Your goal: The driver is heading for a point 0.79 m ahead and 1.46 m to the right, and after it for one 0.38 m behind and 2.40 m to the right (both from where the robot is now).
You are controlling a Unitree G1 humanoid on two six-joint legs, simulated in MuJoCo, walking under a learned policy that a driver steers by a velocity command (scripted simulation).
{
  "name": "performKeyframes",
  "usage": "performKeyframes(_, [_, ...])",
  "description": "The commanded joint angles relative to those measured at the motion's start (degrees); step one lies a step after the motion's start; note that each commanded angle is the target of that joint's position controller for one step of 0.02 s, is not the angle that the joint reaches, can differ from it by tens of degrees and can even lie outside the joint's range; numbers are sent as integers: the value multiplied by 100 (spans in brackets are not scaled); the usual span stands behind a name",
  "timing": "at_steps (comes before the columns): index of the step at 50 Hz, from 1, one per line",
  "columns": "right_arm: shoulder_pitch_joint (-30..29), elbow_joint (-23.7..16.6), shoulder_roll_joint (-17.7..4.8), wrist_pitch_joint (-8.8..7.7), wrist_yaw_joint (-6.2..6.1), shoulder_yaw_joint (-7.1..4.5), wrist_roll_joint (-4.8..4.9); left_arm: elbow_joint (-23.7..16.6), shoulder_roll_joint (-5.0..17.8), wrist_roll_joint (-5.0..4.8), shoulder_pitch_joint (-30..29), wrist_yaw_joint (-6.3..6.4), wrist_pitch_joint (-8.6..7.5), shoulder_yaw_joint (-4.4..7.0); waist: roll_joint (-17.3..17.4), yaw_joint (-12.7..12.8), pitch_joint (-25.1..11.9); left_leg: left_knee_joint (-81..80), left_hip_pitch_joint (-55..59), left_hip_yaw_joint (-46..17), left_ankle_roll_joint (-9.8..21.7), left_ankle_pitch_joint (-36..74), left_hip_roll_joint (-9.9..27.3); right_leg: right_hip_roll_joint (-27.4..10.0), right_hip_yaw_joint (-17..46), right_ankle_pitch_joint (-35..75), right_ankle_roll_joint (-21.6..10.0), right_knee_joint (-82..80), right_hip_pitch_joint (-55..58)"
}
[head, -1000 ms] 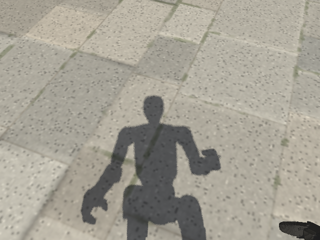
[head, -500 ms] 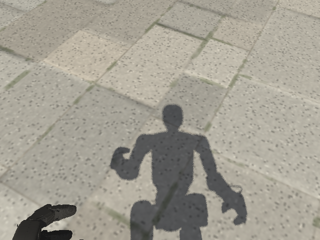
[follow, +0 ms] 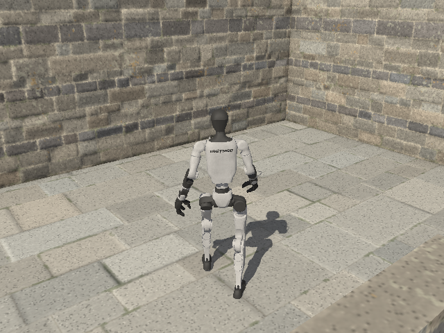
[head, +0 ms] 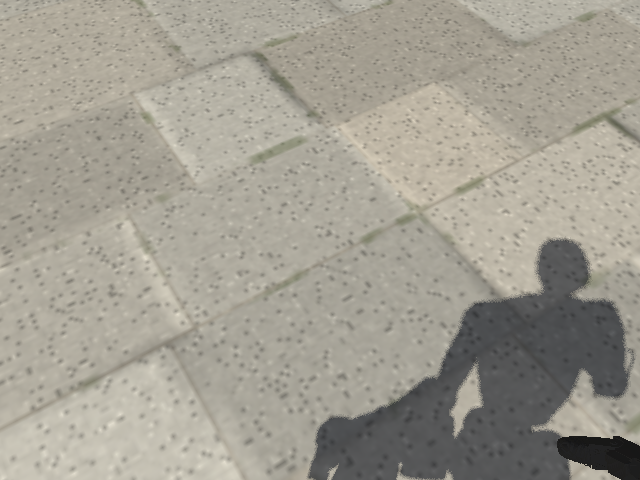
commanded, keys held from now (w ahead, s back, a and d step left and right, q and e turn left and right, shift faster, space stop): e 1.00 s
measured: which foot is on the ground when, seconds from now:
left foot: up 0.00-0.02, down 0.04-0.58, up 0.60-0.98, down 1.00-1.00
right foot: down 0.00-0.04, up 0.06-0.54, down 0.56-1.00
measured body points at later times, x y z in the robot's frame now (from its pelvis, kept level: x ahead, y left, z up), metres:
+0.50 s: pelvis +0.16 +0.02 +0.01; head +0.19 +0.01 +0.46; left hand +0.34 +0.27 -0.10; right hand +0.25 -0.28 -0.10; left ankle +0.16 +0.11 -0.73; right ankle +0.18 -0.12 -0.70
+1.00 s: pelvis +0.21 +0.01 +0.01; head +0.24 +0.00 +0.45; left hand +0.49 +0.20 -0.08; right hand +0.22 -0.32 -0.10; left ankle +0.28 +0.12 -0.73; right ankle +0.17 -0.11 -0.73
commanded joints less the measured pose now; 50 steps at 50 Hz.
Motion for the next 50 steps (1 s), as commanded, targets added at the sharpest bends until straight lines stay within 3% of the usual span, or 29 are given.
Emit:
performKeyframes(1, [936, -195, -804, -99, -22, -361, -98, -257, 1087, -95, -211, 52, 44, 205, -493, -1032, -670, -693, 2051, 344, 420, 184, -652, -1252, 312, 5985, -734, 1674, -507])
performKeyframes(2, [1644, 6, -1108, -74, -133, -470, -132, -287, 860, 8, -147, 51, 2, 89, -215, -1365, -1136, -770, 3606, -155, 587, 1507, -318, -989, 251, 4863, -469, 2900, -1531])
performKeyframes(3, [1712, 8, -1692, -72, -233, -473, -253, -498, 62, 305, 538, -69, -83, -214, 1407, -786, -2088, -354, 5958, -2718, 1630, 3650, 1712, -106, 397, -1058, -31, 5223, -3880])
performKeyframes(4, [1938, -121, -1343, -80, -229, -380, -248, -196, 533, 67, 514, -98, -134, -155, 782, -1227, -3336, -764, 5917, -3693, 2121, 3726, 2277, 187, 1785, -1990, -4, 6299, -3880])
performKeyframes(5, [1680, -43, -1111, -113, -193, -297, -242, -347, 905, -180, -182, -100, -116, -21, 360, -1324, -2579, -849, 5282, -2549, 1811, 4126, 1942, -53, 2038, -1659, -59, 6350, -4175])
performKeyframes(6, [1335, 76, -972, -165, -180, -251, -159, -470, 744, -173, -457, -65, -99, -65, 269, -1079, -1773, -1002, 4500, -1852, 1483, 3817, 1621, -292, 1870, -1283, -87, 5828, -4361])
performKeyframes(7, [1011, 137, -758, -202, -182, -190, -124, -383, 673, -61, -491, -5, -47, -59, 138, -873, -1301, -1241, 3784, -1493, 1276, 3395, 1396, -447, 1798, -953, -37, 5450, -4241])
performKeyframes(8, [746, 163, -650, -227, -180, -155, -149, -304, 672, -17, -293, 25, 62, -28, 253, -619, -1086, -1526, 3089, -1162, 1184, 3222, 1261, -542, 1795, -666, 17, 5255, -3746])
performKeyframes(10, [370, 245, -518, -315, -175, -125, -270, -101, 482, 3, 175, 88, 278, -22, 327, -308, -1021, -1947, 2190, -629, 1184, 3088, 1143, -471, 1716, -168, 176, 5077, -2929])
performKeyframes(12, [77, 344, -559, -381, -220, -137, -314, -155, 409, 39, 137, 160, 401, -4, 406, -208, -835, -2163, 1892, -217, 1178, 2917, 1094, -435, 1681, 185, 276, 4666, -2887])
performKeyframes(14, [56, 474, -673, -346, -318, -180, -285, -327, 386, 80, -186, 176, 447, -3, 422, -292, -718, -2241, 2025, 34, 1120, 2523, 1085, -495, 1645, 602, 281, 4201, -3106])
performKeyframes(18, [155, 660, -780, -161, -466, -220, -253, -612, 336, 65, -718, 74, 499, -8, 333, -527, -580, -2342, 2375, 213, 1104, 1502, 1206, -559, 1504, 936, 216, 3485, -3289])
performKeyframes(21, [246, 768, -893, -22, -470, -265, -195, -824, 377, 76, -977, -7, 562, 22, 293, -635, -496, -2173, 2716, 204, 1107, 1275, 1402, -522, 1351, 614, 121, 3156, -3406])
performKeyframes(25, [278, 840, -1043, 112, -447, -338, -61, -1056, 365, 57, -1116, -126, 633, 55, 401, -645, -536, -1567, 3176, 223, 928, 1821, 1591, -337, 1066, 140, -87, 2540, -3277])
performKeyframes(27, [223, 883, -1039, 147, -462, -356, 49, -1050, 365, 49, -885, -166, 627, 91, 371, -447, -633, -926, 3127, 483, 584, 2010, 1425, -110, 854, 838, -311, 1544, -2646])
performKeyframes(28, [507, 1008, -938, 138, -456, -347, 45, -1020, 595, 82, -650, -121, 606, 180, 81, -380, -777, -292, 2902, 734, 211, 1721, 1092, -44, 1069, 1962, -524, 930, -2008])
performKeyframes(29, [493, 886, -752, 80, -438, -297, -156, -1042, 1310, 118, -302, 2, 580, 380, -1129, -391, -1052, 1175, 1680, 1117, -304, 330, 497, -980, 2431, 4609, -1008, 947, -826])
performKeyframes(30, [65, 587, -548, 55, -435, -208, -312, -1097, 1633, 265, -167, 10, 533, 419, -2066, -259, -1302, 2545, 23, 712, -718, -3323, -502, -2150, 4258, 5917, -2274, 854, -143])
performKeyframes(31, [-147, 658, -759, 73, -399, -271, -245, -1121, 1236, 262, -141, -44, 426, 305, -1035, -63, -1613, 3326, -163, -257, -688, -3571, -399, -2051, 3965, 5613, -2417, 787, -109])
performKeyframes(32, [-154, 654, -751, 89, -386, -282, -83, -1139, 1141, 213, -417, -34, 347, 279, -839, -226, -1352, 3404, -349, -381, -611, -3104, -295, -1756, 3440, 5071, -2142, 768, -326])
performKeyframes(33, [-74, 746, -712, 106, -432, -287, -58, -1170, 1012, 107, -717, -2, 320, 266, -558, -382, -1111, 3150, -455, -408, -599, -2683, -212, -1444, 3141, 4452, -1833, 734, -531])
performKeyframes(34, [-87, 757, -817, 125, -486, -323, -113, -1220, 884, 23, -958, 45, 342, 224, -532, -477, -950, 2862, -443, -454, -627, -2320, -155, -1327, 3043, 4107, -1666, 664, -740])
performKeyframes(37, [77, 818, -673, 120, -508, -299, -98, -1304, 916, 93, -1042, 140, 410, 223, -780, -615, -1060, 2284, 103, -409, -770, -1801, -351, -1075, 2873, 4152, -1615, 617, -1078])
performKeyframes(40, [-44, 812, -566, 103, -504, -242, -82, -1311, 1019, 62, -974, 198, 452, 269, -822, -516, -1091, 1373, 411, -477, -864, -1584, -430, -1002, 2983, 3754, -1568, 682, -1140])
performKeyframes(46, [-26, 824, -715, 41, -384, -266, -40, -1382, 1045, 65, -1142, 167, 553, 272, -1158, -438, -920, 190, 1178, -528, -768, -1487, -594, -886, 3663, 2707, -1460, 749, -1585])
performKeyframes(48, [218, 884, -743, -31, -327, -295, -38, -1428, 997, 20, -1304, 178, 583, 246, -1176, -599, -905, -694, 1604, -489, -642, -1083, -614, -748, 3870, 2566, -1293, 960, -1629])
performKeyframes(49, [431, 958, -776, -64, -309, -322, -46, -1454, 943, -7, -1374, 199, 606, 222, -1111, -730, -886, -1417, 2058, -434, -546, -458, -556, -573, 3850, 2242, -1099, 1131, -1799])
performKeyframes(50, [600, 982, -1073, -70, -333, -400, -116, -1466, 743, 27, -1219, 211, 604, 161, -662, -675, -969, -1695, 2700, -950, -293, -57, 134, -269, 3611, 1320, -805, 1628, -2294])
Keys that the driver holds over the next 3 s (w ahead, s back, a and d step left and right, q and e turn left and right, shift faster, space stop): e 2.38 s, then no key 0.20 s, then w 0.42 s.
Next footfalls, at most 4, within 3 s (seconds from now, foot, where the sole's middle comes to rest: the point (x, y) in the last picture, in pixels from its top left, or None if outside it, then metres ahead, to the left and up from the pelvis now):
0.04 left None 0.20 0.11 -0.77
0.56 right None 0.21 -0.12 -0.77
1.00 left None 0.31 0.10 -0.77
1.42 right None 0.15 -0.12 -0.77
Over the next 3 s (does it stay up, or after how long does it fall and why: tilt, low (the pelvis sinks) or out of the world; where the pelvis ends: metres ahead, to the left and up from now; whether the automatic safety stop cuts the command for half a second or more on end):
stays up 0.20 -0.11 0.02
